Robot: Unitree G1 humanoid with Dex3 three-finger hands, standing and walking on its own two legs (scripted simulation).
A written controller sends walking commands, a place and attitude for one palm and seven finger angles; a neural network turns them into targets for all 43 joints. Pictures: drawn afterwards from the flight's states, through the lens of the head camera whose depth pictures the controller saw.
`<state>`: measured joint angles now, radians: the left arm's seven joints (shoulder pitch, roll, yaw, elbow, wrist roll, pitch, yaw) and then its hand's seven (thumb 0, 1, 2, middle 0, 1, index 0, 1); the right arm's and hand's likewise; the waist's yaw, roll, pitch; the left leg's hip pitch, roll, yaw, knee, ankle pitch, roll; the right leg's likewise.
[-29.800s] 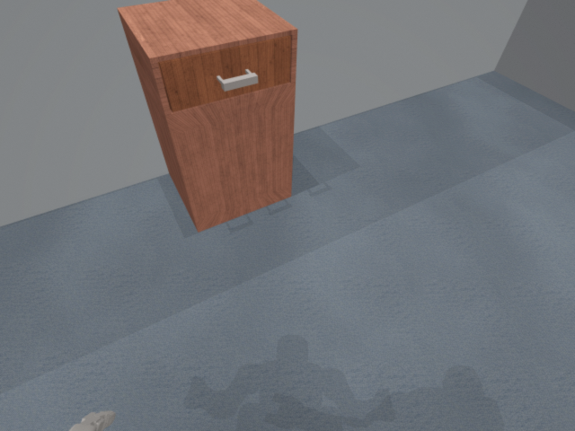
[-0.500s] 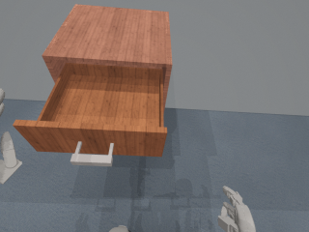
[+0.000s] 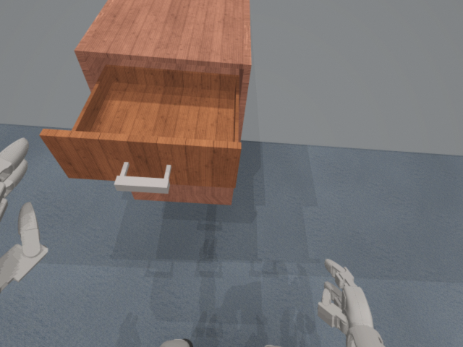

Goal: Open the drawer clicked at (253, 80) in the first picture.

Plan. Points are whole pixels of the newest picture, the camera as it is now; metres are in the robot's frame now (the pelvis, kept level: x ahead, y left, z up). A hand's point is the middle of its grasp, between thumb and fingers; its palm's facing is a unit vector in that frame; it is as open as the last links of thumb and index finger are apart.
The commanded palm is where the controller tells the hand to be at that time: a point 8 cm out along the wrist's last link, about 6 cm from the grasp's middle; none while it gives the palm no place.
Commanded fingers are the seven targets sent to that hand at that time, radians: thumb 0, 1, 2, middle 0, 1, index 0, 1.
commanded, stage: stop stepping back and stand still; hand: left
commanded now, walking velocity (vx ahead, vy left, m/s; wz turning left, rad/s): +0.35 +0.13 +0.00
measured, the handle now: (145, 176) +0.46 +0.23 -0.08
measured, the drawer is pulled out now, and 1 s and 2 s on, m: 0.30 0.30 0.30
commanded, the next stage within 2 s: let the arm hang, fingers relaxed in 0.64 s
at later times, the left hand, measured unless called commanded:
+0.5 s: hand out of the picture +0.10 +0.21 +0.18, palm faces +0.37 -0.77 -0.52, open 7.4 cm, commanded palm +0.04 +0.26 +0.18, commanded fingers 0.00 0.90 0.90 -0.20 -0.30 -0.20 -0.30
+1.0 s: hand out of the picture +0.01 +0.16 -0.15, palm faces +0.11 -0.98 -0.19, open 7.4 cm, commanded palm none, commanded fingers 0.00 0.90 0.90 -0.20 -0.30 -0.20 -0.30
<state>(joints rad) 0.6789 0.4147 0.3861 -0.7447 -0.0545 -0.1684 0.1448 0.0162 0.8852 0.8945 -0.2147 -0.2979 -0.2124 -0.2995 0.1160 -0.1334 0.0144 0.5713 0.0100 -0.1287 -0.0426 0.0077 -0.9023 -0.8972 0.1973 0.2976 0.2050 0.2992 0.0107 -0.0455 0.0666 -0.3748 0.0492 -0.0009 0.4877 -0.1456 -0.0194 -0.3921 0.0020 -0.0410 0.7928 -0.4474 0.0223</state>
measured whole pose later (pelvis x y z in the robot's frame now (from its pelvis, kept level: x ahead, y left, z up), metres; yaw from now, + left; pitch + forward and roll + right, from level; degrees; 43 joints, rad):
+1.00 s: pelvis -0.06 -0.02 -0.01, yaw +7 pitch -1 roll +1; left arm 0.33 0.18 0.00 0.70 0.02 0.07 0.01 0.01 0.90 0.89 -0.20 -0.30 -0.20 -0.30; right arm 0.22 -0.18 0.01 0.82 -0.02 0.00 0.00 0.01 -0.90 -0.90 0.20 0.30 0.20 0.30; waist -0.02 -0.03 0.01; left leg -0.27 -0.02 0.02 0.59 -0.29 0.01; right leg -0.24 -0.02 0.00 0.62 -0.36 0.00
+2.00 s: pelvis -0.07 -0.03 +0.01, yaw +6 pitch -2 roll +0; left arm 0.30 0.13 0.01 1.14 0.00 0.00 0.04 0.00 0.90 0.89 -0.20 -0.30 -0.20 -0.30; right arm 0.31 -0.12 -0.01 1.13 -0.01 0.01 -0.04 0.00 -0.91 -0.90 0.19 0.30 0.20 0.30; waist -0.01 0.01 0.06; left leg -0.19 0.01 0.03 0.40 -0.18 0.00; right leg -0.15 0.01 0.01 0.42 -0.23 -0.02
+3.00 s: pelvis -0.06 -0.04 +0.01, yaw +5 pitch -2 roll +0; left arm 0.24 0.17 0.02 1.13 0.00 -0.01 0.03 0.00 0.90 0.89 -0.20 -0.30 -0.20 -0.30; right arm 0.24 -0.16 -0.02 1.12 -0.01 0.01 -0.04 0.00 -0.91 -0.90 0.19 0.30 0.20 0.30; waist -0.01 0.01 0.07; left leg -0.15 0.03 0.03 0.37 -0.19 -0.02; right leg -0.12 0.03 0.01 0.38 -0.23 -0.03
